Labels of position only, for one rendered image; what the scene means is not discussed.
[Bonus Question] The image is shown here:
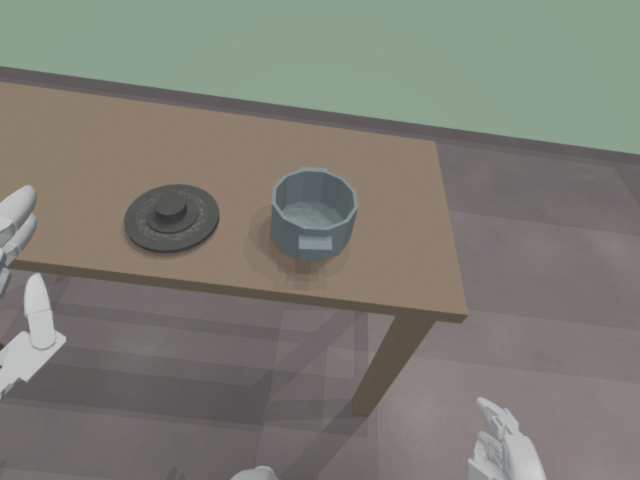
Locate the left robot shin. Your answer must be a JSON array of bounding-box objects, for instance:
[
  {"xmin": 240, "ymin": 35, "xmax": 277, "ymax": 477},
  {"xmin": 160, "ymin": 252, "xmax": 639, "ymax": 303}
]
[{"xmin": 255, "ymin": 466, "xmax": 275, "ymax": 475}]

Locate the robot right hand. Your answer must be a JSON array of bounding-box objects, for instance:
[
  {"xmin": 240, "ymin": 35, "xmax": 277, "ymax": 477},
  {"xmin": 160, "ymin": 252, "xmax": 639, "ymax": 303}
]
[{"xmin": 468, "ymin": 397, "xmax": 547, "ymax": 480}]

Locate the lid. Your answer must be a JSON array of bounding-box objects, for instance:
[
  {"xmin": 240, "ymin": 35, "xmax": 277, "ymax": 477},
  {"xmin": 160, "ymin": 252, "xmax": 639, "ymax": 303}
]
[{"xmin": 124, "ymin": 184, "xmax": 219, "ymax": 254}]

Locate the knob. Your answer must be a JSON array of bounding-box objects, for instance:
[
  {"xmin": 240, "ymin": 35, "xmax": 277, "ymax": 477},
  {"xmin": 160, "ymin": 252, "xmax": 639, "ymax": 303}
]
[{"xmin": 154, "ymin": 194, "xmax": 187, "ymax": 221}]

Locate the robot left hand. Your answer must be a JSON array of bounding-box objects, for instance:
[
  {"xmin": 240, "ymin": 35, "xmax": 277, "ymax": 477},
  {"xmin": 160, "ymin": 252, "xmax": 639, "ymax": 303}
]
[{"xmin": 0, "ymin": 185, "xmax": 66, "ymax": 403}]

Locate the pot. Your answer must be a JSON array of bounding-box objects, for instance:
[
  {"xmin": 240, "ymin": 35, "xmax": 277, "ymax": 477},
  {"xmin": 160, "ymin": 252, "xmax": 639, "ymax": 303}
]
[{"xmin": 272, "ymin": 166, "xmax": 358, "ymax": 261}]

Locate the table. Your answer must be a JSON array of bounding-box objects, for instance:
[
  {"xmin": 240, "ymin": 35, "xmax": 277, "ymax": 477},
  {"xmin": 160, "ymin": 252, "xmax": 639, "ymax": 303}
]
[{"xmin": 0, "ymin": 82, "xmax": 468, "ymax": 417}]

